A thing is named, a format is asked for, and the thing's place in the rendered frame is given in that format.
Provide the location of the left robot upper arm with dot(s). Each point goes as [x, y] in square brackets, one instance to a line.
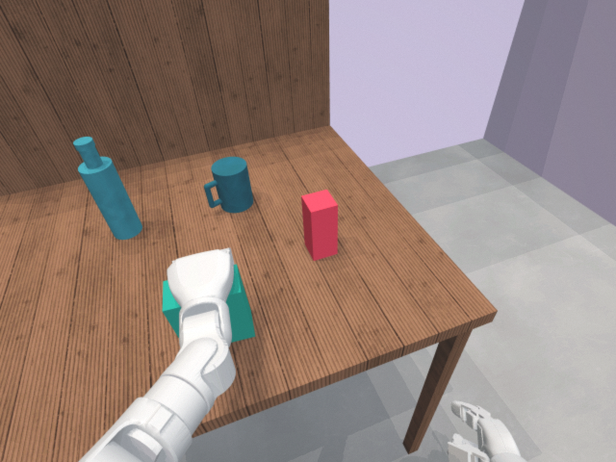
[113, 452]

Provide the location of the sponge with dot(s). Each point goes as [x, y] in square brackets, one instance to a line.
[239, 309]

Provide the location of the right robot hand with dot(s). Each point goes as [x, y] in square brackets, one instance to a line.
[492, 435]

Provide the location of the table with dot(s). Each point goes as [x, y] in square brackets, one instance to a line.
[165, 88]

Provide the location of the left robot forearm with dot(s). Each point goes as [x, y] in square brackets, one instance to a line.
[159, 426]

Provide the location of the left robot hand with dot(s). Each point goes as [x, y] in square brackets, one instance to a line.
[208, 273]

